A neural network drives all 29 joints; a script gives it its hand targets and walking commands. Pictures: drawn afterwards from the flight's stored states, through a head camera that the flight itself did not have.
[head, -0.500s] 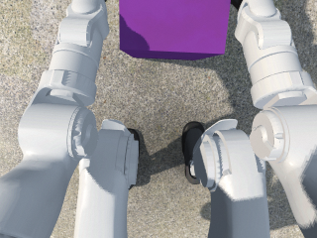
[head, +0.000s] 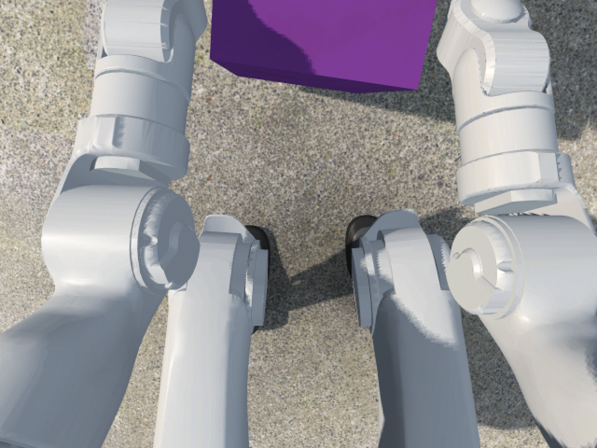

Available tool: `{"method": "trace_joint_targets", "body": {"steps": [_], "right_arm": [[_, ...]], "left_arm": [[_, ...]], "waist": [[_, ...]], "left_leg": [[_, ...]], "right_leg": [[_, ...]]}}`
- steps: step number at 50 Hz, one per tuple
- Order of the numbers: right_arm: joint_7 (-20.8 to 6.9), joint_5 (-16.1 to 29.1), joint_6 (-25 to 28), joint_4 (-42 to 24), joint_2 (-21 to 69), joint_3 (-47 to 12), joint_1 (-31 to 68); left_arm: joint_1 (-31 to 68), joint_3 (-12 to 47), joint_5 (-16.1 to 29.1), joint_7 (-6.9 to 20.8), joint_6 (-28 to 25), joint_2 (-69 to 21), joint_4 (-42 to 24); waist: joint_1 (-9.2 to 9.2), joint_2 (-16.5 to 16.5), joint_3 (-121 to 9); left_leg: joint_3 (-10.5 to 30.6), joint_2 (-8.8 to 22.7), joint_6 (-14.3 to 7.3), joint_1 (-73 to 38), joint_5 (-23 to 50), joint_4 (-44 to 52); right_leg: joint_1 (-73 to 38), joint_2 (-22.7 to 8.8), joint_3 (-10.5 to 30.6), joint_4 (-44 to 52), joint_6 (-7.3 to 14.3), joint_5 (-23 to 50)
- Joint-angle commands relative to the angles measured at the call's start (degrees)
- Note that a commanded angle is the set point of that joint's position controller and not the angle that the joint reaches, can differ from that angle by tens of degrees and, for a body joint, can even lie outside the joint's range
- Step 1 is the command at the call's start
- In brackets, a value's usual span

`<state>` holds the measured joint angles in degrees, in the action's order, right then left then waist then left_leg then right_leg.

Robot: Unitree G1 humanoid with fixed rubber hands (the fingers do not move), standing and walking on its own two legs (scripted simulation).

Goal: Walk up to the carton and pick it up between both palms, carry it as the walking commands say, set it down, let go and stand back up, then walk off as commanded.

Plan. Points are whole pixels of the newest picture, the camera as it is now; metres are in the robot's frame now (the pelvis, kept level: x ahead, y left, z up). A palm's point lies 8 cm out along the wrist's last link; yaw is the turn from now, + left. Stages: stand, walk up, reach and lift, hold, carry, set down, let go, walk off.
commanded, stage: reach and lift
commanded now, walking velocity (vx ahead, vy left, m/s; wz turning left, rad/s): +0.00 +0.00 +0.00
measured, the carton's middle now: out of the picture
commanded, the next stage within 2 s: none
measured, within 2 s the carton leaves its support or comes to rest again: neither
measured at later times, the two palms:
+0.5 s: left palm out of the picture +0.58 +0.10 -0.09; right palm out of the picture +0.53 -0.16 -0.11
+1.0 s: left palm out of the picture +0.55 +0.10 +0.02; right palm out of the picture +0.51 -0.16 +0.00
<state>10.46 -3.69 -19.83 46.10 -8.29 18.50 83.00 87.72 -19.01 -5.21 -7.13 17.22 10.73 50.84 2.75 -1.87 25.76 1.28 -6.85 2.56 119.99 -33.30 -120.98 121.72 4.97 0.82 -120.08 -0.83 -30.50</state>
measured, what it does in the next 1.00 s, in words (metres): rises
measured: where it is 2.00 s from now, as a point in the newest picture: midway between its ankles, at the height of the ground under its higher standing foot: (308, 293)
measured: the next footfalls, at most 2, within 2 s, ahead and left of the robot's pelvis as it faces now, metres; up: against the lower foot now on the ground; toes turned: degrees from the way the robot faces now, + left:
none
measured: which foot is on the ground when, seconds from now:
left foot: down 0.00-1.00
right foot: down 0.00-1.00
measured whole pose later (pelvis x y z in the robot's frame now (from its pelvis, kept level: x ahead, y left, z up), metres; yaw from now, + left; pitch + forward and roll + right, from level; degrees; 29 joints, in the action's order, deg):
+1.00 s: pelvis +0.01 -0.01 +0.08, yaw +1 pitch +40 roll +2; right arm 7.0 -14.8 -24.1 40.2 1.2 27.7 67.5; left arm 73.7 -28.4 -14.3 -4.4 20.5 2.0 48.2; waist 2.0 -1.4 0.1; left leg 2.2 -6.9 2.9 113.6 -30.2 -103.8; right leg 115.7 4.6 2.0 -104.2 0.0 -28.2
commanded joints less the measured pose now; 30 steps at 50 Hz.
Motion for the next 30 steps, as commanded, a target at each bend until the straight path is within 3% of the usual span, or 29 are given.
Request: {"method": "trace_joint_targets", "body": {"steps": [1, 2, 4, 5, 6, 7, 8, 9, 10, 11, 12, 13, 14, 15, 16, 17, 18, 19, 20, 21, 22, 23, 24, 25, 26, 27, 28, 29, 30], "right_arm": [[-18.46, 5.9, 3.64, -8.57, 57.12, -23.26, 46.2], [-18.55, 4.43, 3.03, -3.13, 57.87, -20.5, 41.16], [-19.01, 6.48, 3.3, -12.28, 56.43, -23.67, 45.98], [-17.92, 7.55, 4.4, -19.46, 54.78, -24.89, 53.65], [-17.14, 7.95, 4.37, -23.39, 56.01, -27.5, 52.62], [-16.21, 9.33, 4.46, -19.68, 53.58, -26.92, 54.57], [-16.2, 6.39, 4.37, -13.88, 55.34, -23.69, 51.94], [-17.05, 5.45, 4.19, -16.17, 54.93, -23.65, 53.58], [-17.43, 5.54, 4.16, -19.63, 53.68, -25.28, 51.09], [-17.25, 7.53, 3.39, -20.48, 56.81, -30.03, 45.21], [-16.73, 9.23, 3.45, -22.92, 56.84, -29.2, 48.37], [-16.46, 8.99, 2.02, -20.4, 58.36, -30.6, 46.52], [-16.76, 6.56, 2.1, -15.63, 54.52, -24.66, 47.73], [-17.36, 5.17, 1.35, -7.66, 55.55, -22.68, 43.31], [-17.75, 3.47, 1.1, -4.77, 56.28, -21.23, 37.71], [-18.15, 4.85, 0.99, -8.06, 60.05, -23.2, 36.62], [-17.78, 8.59, 0.82, -20.83, 60.37, -28.59, 40.57], [-17.63, 11.4, 0.52, -22.76, 58.79, -30.79, 42.75], [-17.91, 10.66, 0.31, -17.92, 58.22, -29.38, 41.23], [-17.89, 7.8, 0.79, -16.65, 55.31, -25.79, 48.04], [-18.62, 5.46, -0.26, -11.59, 58.41, -24.42, 44.23], [-18.78, 7.41, 0.8, -14.61, 60.16, -27.04, 44.26], [-18.79, 7.18, 0.74, -19.69, 54.75, -27.13, 47.93], [-18.78, 9.5, 0.52, -22.5, 59.44, -31.2, 48.5], [-18.7, 7.63, 0.32, -21.14, 58.07, -30.03, 46.32], [-19.13, 5.72, 0.72, -21.83, 53.2, -27.76, 50.73], [-19.73, 5.99, 0.35, -20.89, 53.55, -27.31, 51.73], [-19.73, 7.47, 0.61, -20.8, 57.14, -30.53, 45.89], [-19.51, 8.63, 0.13, -24.75, 58.97, -31.83, 49.87]], "left_arm": [[31.2, 15.7, 4.33, 17.39, -0.49, -58.39, 4.6], [28.69, 14.33, 2.51, 17.86, 0.58, -58.89, 6.68], [28.16, 16.76, 4.31, 17.79, 1.07, -61.97, 1.72], [25.02, 17.71, 5.73, 17.87, 1.35, -65.35, 3.01], [31.55, 21.08, 8.3, 17.31, 0.71, -64.25, -4.36], [27.8, 19.7, 7.42, 17.12, 0.99, -63.68, 2.27], [26.04, 15.53, 3.99, 17.26, 1.74, -64.63, 7.85], [24.62, 10.45, 1.29, 17.46, 1.21, -61.27, 8.22], [21.45, 14.1, 2.56, 17.63, 1.44, -63.4, 7.02], [23.37, 19.91, 6.51, 17.78, 1.33, -64.89, -1.68], [32.5, 23.96, 8.36, 17.69, 1.43, -64.47, -7.93], [30.01, 25.57, 9.85, 17.53, 1.74, -64.93, -5.54], [31.03, 21.13, 8.2, 17.75, 2.19, -63.54, -1.16], [33.88, 18.57, 5.73, 17.8, 1.8, -57.86, -1.52], [33.69, 20.2, 4.72, 17.77, 2.02, -62.59, -2.49], [36.23, 25.37, 6.95, 17.19, 1.9, -65.01, -8.6], [38.06, 32.26, 11.24, 16.14, 2.06, -64.53, -17.1], [41.43, 34.84, 13.48, 14.98, 2.21, -64.22, -20.46], [43.02, 35.32, 13.56, 14.69, 2.7, -67.31, -19.51], [40.14, 30.37, 10.87, 14.64, 2.84, -66.63, -11.09], [39.34, 28.55, 9.83, 14.65, 2.47, -63.65, -10.68], [33.52, 27.95, 7.66, 14.53, 2.8, -67.48, -8.57], [29.59, 27.47, 8.13, 14.52, 3.78, -69.42, -6.94], [28.42, 27.65, 7.81, 14.31, 4.0, -69.81, -7.2], [24.71, 23.87, 7.2, 14.16, 4.66, -70.7, -1.02], [21.8, 20.79, 5.48, 14.66, 5.04, -70.27, 3.29], [18.49, 18.55, 4.07, 14.7, 5.24, -68.57, 5.53], [19.36, 20.11, 4.92, 14.81, 4.93, -70.49, 1.05], [26.02, 21.92, 6.95, 14.89, 4.3, -70.32, -6.04]], "waist": [[-3.32, 6.55, -87.73], [-2.45, 5.41, -83.58], [-1.79, 2.62, -91.84], [-2.43, 2.76, -96.49], [-1.77, 4.25, -103.97], [-2.18, 4.78, -101.54], [-3.8, 2.02, -94.94], [-4.13, 5.75, -92.58], [-1.07, 4.68, -98.19], [-0.73, 7.99, -107.2], [-1.03, 0.89, -114.95], [-0.94, 2.37, -114.45], [2.74, 0.87, -105.78], [-1.66, 1.91, -100.4], [3.4, -1.73, -100.28], [2.96, -2.41, -106.5], [2.06, -6.0, -123.11], [2.45, -5.13, -131.36], [4.34, -7.54, -127.73], [4.21, -4.98, -116.14], [3.86, -0.72, -111.6], [1.28, -3.81, -104.19], [3.11, -3.26, -114.58], [0.8, -1.07, -115.32], [0.15, 1.27, -113.78], [0.84, 1.46, -109.8], [-0.73, 3.07, -108.84], [-0.53, 1.94, -111.97], [-1.0, 3.58, -118.29]], "left_leg": [[-4.16, -3.36, -4.42, -18.77, 7.63, 9.83], [-4.6, -3.35, -4.31, -18.64, 8.73, 10.83], [-5.81, -2.49, -2.93, -24.08, 11.92, 9.54], [-4.9, -2.75, -2.85, -25.22, 17.62, 9.56], [-5.78, -3.68, -2.54, -27.11, 22.12, 9.36], [-4.13, -2.34, -2.78, -25.08, 18.05, 10.45], [-5.48, -2.95, -2.97, -21.24, 12.64, 11.26], [-5.15, -3.42, -3.97, -20.79, 10.55, 10.08], [-4.15, -3.03, -3.8, -26.34, 14.21, 10.64], [-4.63, -3.48, -2.28, -29.24, 21.33, 9.4], [-4.71, -3.36, -2.38, -30.47, 22.57, 10.14], [-5.46, -3.47, -1.57, -32.27, 22.14, 10.3], [-5.05, -2.38, -1.68, -26.68, 15.74, 10.21], [-6.0, -2.33, -2.0, -25.02, 9.48, 11.1], [-5.34, -2.74, -2.26, -27.67, 9.41, 12.48], [-4.84, -2.51, -1.64, -37.29, 16.76, 12.63], [-4.32, -3.62, -0.85, -48.33, 24.39, 13.16], [-3.77, -2.33, -0.06, -53.92, 27.01, 13.5], [-4.45, -2.69, 0.23, -49.92, 25.22, 13.53], [-2.76, -2.22, -0.94, -44.87, 20.25, 13.07], [-2.11, -3.04, -1.54, -45.09, 18.4, 14.69], [-4.22, -3.13, -0.89, -39.76, 17.16, 15.0], [-2.98, -3.44, -1.36, -45.8, 17.99, 15.33], [-1.94, -3.6, -2.09, -44.89, 18.19, 16.51], [-3.28, -3.92, -1.54, -42.32, 18.76, 16.02], [-1.67, -3.65, -2.81, -40.25, 14.15, 17.05], [-1.11, -3.75, -3.24, -41.98, 16.44, 18.25], [-4.18, -4.41, -2.26, -39.11, 19.02, 16.77], [-1.85, -4.97, -3.75, -43.93, 21.26, 19.4]], "right_leg": [[-37.08, 2.37, -4.57, 8.16, -0.75, 12.41], [-36.09, 2.89, -4.25, 10.57, -0.29, 10.95], [-40.24, 2.83, -3.89, 10.15, -0.13, 14.68], [-43.94, 2.35, -4.0, 9.92, -0.44, 20.57], [-50.72, 2.68, -3.17, 9.6, -0.58, 26.57], [-49.04, 2.25, -4.2, 8.91, -1.04, 23.51], [-43.31, 2.36, -3.44, 10.19, -0.38, 16.94], [-40.22, 2.79, -3.55, 11.74, -0.68, 12.35], [-42.63, 2.47, -3.88, 11.51, -1.23, 16.05], [-52.38, 2.87, -4.43, 11.22, -0.9, 25.17], [-58.44, 3.22, -2.05, 9.74, 0.08, 31.17], [-56.05, 2.74, -3.95, 10.84, -1.15, 29.59], [-51.1, 2.3, -2.95, 12.64, 0.05, 21.5], [-47.88, 1.3, -2.83, 13.66, 0.65, 12.24], [-43.49, 2.89, -4.82, 12.54, 0.2, 13.37], [-46.34, 3.87, -5.17, 12.43, 0.98, 19.25], [-52.83, 4.97, -5.82, 10.99, 0.15, 26.4], [-55.65, 3.67, -6.97, 11.13, 0.15, 28.0], [-51.89, 4.22, -5.48, 12.77, 0.59, 25.68], [-42.92, 3.25, -6.49, 11.35, 0.65, 18.93], [-40.67, 3.11, -7.16, 12.4, 0.58, 15.85], [-38.48, 3.64, -6.22, 14.21, 0.29, 14.49], [-45.09, 3.49, -7.2, 13.91, 0.73, 16.03], [-46.69, 4.06, -5.86, 14.24, -0.22, 17.25], [-48.27, 3.28, -6.28, 15.17, -0.23, 18.22], [-44.67, 3.21, -4.79, 14.86, -0.47, 12.92], [-44.02, 2.47, -5.22, 15.84, -0.88, 12.98], [-51.11, 3.4, -4.31, 17.89, -0.12, 17.76], [-53.11, 3.89, -5.49, 15.82, -1.18, 21.51]]}}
